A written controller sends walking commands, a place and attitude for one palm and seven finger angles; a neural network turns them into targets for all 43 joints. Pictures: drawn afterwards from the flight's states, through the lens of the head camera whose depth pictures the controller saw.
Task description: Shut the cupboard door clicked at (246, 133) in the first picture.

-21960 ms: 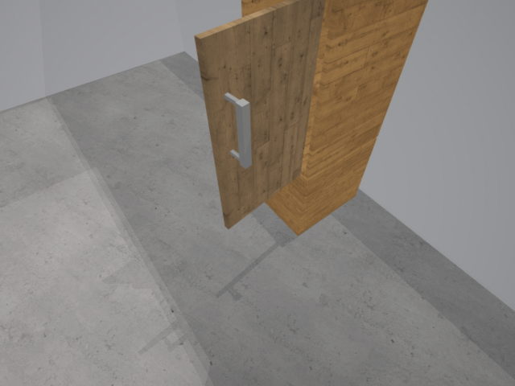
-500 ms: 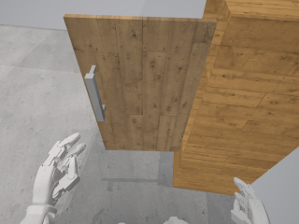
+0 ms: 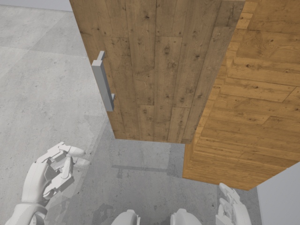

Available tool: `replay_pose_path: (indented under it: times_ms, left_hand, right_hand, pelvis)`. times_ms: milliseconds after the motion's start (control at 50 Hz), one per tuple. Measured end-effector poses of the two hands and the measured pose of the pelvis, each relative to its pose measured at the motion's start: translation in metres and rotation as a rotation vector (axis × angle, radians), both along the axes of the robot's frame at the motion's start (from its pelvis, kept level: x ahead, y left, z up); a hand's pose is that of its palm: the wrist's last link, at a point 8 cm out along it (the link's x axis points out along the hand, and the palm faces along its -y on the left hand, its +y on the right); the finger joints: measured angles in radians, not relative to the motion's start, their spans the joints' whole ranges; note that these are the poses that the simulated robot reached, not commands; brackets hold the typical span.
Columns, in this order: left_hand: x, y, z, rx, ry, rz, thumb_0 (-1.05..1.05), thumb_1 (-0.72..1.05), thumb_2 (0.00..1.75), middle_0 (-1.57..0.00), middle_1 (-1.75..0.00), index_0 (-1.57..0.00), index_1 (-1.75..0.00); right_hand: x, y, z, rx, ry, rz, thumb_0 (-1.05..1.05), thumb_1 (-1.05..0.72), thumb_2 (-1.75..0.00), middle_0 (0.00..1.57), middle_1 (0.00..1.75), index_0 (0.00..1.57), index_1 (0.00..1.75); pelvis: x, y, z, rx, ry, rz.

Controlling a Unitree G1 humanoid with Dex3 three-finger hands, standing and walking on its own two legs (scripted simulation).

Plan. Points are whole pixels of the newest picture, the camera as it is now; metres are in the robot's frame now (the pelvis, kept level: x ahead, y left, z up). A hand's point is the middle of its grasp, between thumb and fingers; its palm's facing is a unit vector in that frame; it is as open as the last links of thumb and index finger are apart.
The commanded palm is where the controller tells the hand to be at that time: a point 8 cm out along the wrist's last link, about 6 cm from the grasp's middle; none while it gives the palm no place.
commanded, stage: raise the hand and make a fist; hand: left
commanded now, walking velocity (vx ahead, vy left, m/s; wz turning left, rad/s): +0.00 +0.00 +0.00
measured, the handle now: (106, 83) +0.46 +0.16 +0.11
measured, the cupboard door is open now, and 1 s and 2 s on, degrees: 97 97 97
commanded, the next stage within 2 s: bring the fist close to the handle in 1.10 s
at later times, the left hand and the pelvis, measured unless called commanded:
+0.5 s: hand (56, 161) +0.24 +0.22 +0.10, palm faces -0.01 -1.00 -0.03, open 3.0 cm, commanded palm +0.21 +0.28 +0.10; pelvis +0.02 +0.04 +0.02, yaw +0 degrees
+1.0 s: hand (58, 154) +0.25 +0.21 +0.11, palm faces +0.00 -1.00 -0.04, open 3.1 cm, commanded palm +0.22 +0.27 +0.12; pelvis +0.02 +0.03 +0.03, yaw +0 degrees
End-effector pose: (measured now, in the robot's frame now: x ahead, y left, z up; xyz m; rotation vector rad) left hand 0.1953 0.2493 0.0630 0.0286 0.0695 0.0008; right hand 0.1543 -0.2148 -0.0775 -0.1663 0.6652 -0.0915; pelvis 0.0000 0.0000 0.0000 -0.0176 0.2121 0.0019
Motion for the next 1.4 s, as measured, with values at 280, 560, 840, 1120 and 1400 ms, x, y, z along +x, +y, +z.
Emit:
replay_pose_path:
  times_ms: [280,560,840,1120,1400]
  left_hand:
    - [0.01,0.015,0.015,-0.009,-0.05,-0.015,0.01,0.9,0.9,-1.03,-1.21,-1.03,-1.21]
    - [0.023,0.028,0.04,0.006,-0.063,-0.007,0.01,0.9,0.9,-1.25,-1.45,-1.26,-1.45]
    - [0.036,0.026,0.052,0.008,-0.056,-0.013,0.01,0.9,0.9,-1.3,-1.49,-1.3,-1.5]
    - [0.03,0.011,0.052,0.026,-0.06,0.003,0.01,0.9,0.9,-1.3,-1.5,-1.3,-1.5]
    - [0.048,-0.004,0.053,0.029,-0.073,-0.002,0.01,0.9,0.9,-1.3,-1.5,-1.3,-1.5]
  right_hand:
    - [0.019,-0.004,0.028,-0.111,-0.037,-0.008,0.02,-0.9,-0.9,0.2,0.3,0.2,0.3]
    - [0.049,0.043,0.047,-0.026,-0.107,0.075,0.01,-0.9,-0.9,0.2,0.3,0.21,0.3]
    - [0.026,0.022,0.046,-0.043,-0.054,0.028,0.01,-0.9,-0.9,0.2,0.3,0.21,0.3]
    - [0.025,0.001,0.048,-0.055,-0.071,0.011,0.01,-0.9,-0.9,0.2,0.3,0.2,0.3]
    - [0.031,-0.003,0.043,-0.037,-0.073,0.025,0.01,-0.9,-0.9,0.2,0.3,0.21,0.3]
  pelvis:
    - [0.013,0.028,0.008,-0.018,-0.014,-0.001]
    - [0.021,0.039,0.022,-0.028,-0.052,0.007]
    - [0.022,0.034,0.031,-0.018,-0.081,0.003]
    - [0.02,0.021,0.032,-0.007,-0.082,0.003]
    - [0.021,0.011,0.031,-0.001,-0.079,0.01]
